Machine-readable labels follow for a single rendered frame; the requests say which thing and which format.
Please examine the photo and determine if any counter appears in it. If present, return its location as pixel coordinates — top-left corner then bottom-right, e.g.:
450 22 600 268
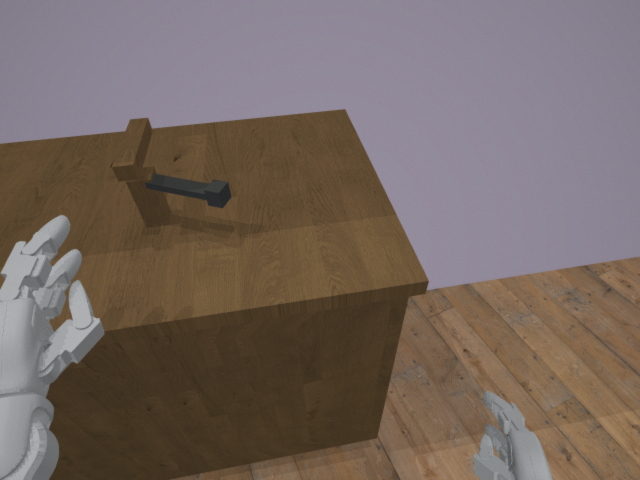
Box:
0 109 429 480

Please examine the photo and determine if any left robot forearm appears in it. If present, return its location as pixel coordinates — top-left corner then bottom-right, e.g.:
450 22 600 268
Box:
0 392 59 480

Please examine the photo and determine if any tap lever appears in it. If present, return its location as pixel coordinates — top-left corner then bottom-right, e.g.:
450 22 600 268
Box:
145 174 231 208

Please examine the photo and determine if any left robot hand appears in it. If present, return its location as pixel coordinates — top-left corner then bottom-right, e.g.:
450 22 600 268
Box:
0 215 104 398

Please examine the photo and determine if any right robot hand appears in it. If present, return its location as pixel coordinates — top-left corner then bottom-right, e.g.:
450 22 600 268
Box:
473 391 553 480

